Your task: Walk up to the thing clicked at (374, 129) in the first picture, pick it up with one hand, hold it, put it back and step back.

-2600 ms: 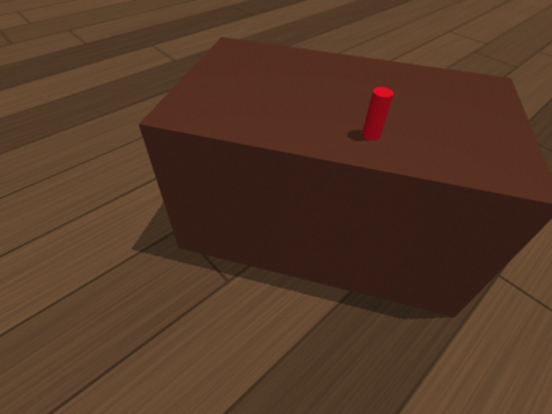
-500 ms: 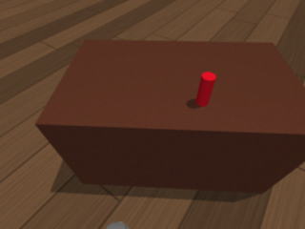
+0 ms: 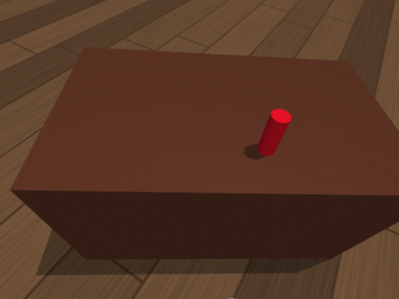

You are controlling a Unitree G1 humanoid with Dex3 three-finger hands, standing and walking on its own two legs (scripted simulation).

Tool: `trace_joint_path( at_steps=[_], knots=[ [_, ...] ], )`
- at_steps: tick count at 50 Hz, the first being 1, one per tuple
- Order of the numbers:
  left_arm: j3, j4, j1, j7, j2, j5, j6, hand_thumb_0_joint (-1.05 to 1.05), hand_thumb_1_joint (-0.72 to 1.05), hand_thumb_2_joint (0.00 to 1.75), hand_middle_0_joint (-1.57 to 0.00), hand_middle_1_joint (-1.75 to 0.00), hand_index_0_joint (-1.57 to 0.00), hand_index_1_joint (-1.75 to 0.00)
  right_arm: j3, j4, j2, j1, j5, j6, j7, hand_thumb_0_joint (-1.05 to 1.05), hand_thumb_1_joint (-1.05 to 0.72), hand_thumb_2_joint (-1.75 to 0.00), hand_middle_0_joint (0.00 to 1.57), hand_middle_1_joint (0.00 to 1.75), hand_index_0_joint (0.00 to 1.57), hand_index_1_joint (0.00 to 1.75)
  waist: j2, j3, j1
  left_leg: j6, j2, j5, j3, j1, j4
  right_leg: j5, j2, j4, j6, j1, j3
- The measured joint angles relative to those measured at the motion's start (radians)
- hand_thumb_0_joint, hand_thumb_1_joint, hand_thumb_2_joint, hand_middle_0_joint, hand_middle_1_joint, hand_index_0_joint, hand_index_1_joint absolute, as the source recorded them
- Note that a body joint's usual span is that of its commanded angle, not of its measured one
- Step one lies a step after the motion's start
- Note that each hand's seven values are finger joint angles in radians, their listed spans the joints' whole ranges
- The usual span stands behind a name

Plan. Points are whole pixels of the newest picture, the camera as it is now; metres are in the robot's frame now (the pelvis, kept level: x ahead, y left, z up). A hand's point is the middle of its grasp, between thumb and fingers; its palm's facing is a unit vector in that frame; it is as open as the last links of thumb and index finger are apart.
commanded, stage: walk up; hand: right
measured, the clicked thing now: (273, 133) +0.55 -0.21 -0.04
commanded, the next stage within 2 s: stand in 1.24 s
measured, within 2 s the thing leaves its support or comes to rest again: neither
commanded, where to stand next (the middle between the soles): +0.08 -0.02 m, yaw +3 degrees
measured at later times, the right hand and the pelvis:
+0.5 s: hand out of the picture +0.08 -0.28 -0.13, palm faces -0.05 +0.93 -0.37, open 7.3 cm; pelvis +0.01 -0.02 +0.01, yaw +2 degrees
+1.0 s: hand out of the picture +0.11 -0.27 -0.13, palm faces -0.09 +0.94 -0.34, open 7.3 cm; pelvis +0.01 -0.02 +0.02, yaw +3 degrees
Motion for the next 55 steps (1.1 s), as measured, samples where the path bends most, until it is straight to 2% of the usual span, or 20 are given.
trace_joint_path(
  at_steps=[1, 3, 7, 8, 9, 10, 14, 19, 28, 41, 55],
  knots=[
    [0.002, 0.003, -0.005, 0.0, -0.002, 0.002, -0.003, 0.0, 0.91, 0.9, -0.2, -0.3, -0.21, -0.3, 0.0, 0.003, -0.004, -0.006, 0.004, 0.008, -0.001, 0.0, -0.9, -0.9, 0.21, 0.3, 0.21, 0.3, 0.008, -0.003, 0.001, -0.006, 0.003, -0.018, 0.0, -0.01, 0.03, 0.033, 0.004, -0.044, 0.0, 0.023, -0.006],
    [0.005, 0.015, -0.024, 0.002, -0.021, 0.01, -0.006, 0.0, 0.91, 0.9, -0.2, -0.3, -0.21, -0.3, -0.003, 0.021, -0.013, -0.03, 0.013, 0.027, -0.005, 0.0, -0.9, -0.9, 0.21, 0.3, 0.21, 0.3, 0.05, 0.001, -0.003, -0.009, 0.027, -0.044, -0.021, -0.025, 0.078, 0.025, 0.025, -0.036, 0.022, 0.03, -0.023],
    [-0.011, 0.019, -0.051, -0.002, -0.04, 0.012, -0.004, 0.0, 0.9, 0.9, -0.2, -0.3, -0.21, -0.3, 0.0, 0.057, -0.008, -0.056, 0.02, 0.041, -0.01, 0.0, -0.91, -0.9, 0.21, 0.3, 0.21, 0.3, 0.056, -0.022, 0.004, 0.023, -0.031, -0.162, -0.059, -0.021, 0.105, 0.001, 0.007, -0.004, 0.022, 0.013, -0.014],
    [-0.015, 0.02, -0.059, -0.002, -0.046, 0.012, -0.003, 0.0, 0.9, 0.9, -0.2, -0.3, -0.21, -0.3, 0.002, 0.066, -0.009, -0.06, 0.021, 0.038, -0.008, 0.0, -0.91, -0.9, 0.21, 0.3, 0.21, 0.3, 0.059, -0.028, 0.003, 0.027, -0.039, -0.147, -0.061, -0.008, 0.081, 0.002, 0.005, -0.007, 0.024, 0.011, -0.015],
    [-0.019, 0.021, -0.069, -0.002, -0.05, 0.012, -0.003, 0.0, 0.9, 0.9, -0.2, -0.3, -0.21, -0.3, 0.003, 0.076, -0.009, -0.063, 0.022, 0.034, -0.007, 0.0, -0.91, -0.9, 0.21, 0.3, 0.21, 0.3, 0.062, -0.033, 0.001, 0.023, -0.043, -0.084, -0.065, 0.004, 0.043, 0.003, 0.003, -0.009, 0.027, 0.009, -0.017],
    [-0.022, 0.023, -0.083, -0.001, -0.051, 0.011, -0.002, 0.0, 0.9, 0.9, -0.2, -0.3, -0.21, -0.3, 0.004, 0.088, -0.005, -0.068, 0.022, 0.029, -0.007, 0.0, -0.91, -0.9, 0.21, 0.3, 0.21, 0.3, 0.057, -0.03, 0.0, 0.008, -0.048, -0.029, -0.064, 0.013, 0.018, 0.003, -0.002, -0.009, 0.03, 0.01, -0.016],
    [-0.024, 0.039, -0.128, -0.001, -0.056, 0.001, -0.001, 0.0, 0.9, 0.9, -0.2, -0.3, -0.21, -0.3, 0.021, 0.135, 0.014, -0.068, 0.011, 0.016, 0.0, 0.0, -0.91, -0.9, 0.21, 0.3, 0.21, 0.3, 0.032, -0.04, 0.002, -0.013, -0.054, -0.012, -0.063, 0.04, -0.037, 0.026, -0.008, -0.055, 0.033, 0.033, -0.017],
    [-0.027, 0.077, -0.163, -0.004, -0.056, -0.004, -0.006, 0.0, 0.9, 0.9, -0.2, -0.3, -0.21, -0.3, 0.034, 0.191, 0.024, -0.076, 0.005, 0.014, 0.004, 0.0, -0.91, -0.9, 0.21, 0.3, 0.21, 0.3, 0.01, -0.058, -0.002, -0.019, -0.05, 0.022, -0.073, 0.075, -0.105, 0.061, -0.003, -0.128, 0.028, 0.075, -0.029],
    [-0.028, 0.153, -0.181, -0.011, -0.064, -0.004, 0.001, 0.0, 0.9, 0.9, -0.2, -0.3, -0.21, -0.3, 0.032, 0.243, 0.009, -0.111, 0.002, 0.015, 0.004, 0.0, -0.91, -0.9, 0.21, 0.3, 0.21, 0.3, 0.013, -0.069, -0.003, -0.025, -0.046, 0.082, -0.086, 0.119, -0.207, 0.122, 0.005, -0.244, 0.025, 0.13, -0.046],
    [-0.013, 0.226, -0.145, -0.011, -0.064, 0.001, 0.001, 0.0, 0.9, 0.9, -0.2, -0.3, -0.21, -0.3, 0.032, 0.279, 0.02, -0.14, 0.0, 0.02, 0.005, 0.0, -0.91, -0.9, 0.21, 0.3, 0.21, 0.3, 0.037, -0.074, 0.016, -0.031, -0.04, 0.115, -0.1, 0.144, -0.272, 0.159, 0.013, -0.325, 0.022, 0.169, -0.062],
    [-0.006, 0.232, -0.147, -0.008, -0.072, 0.005, -0.001, 0.0, 0.9, 0.9, -0.2, -0.3, -0.21, -0.3, 0.029, 0.293, 0.031, -0.15, -0.001, 0.025, 0.003, 0.0, -0.91, -0.9, 0.21, 0.3, 0.21, 0.3, 0.029, -0.08, 0.017, -0.027, -0.045, 0.119, -0.107, 0.153, -0.29, 0.164, 0.008, -0.352, 0.028, 0.186, -0.069]
  ],
)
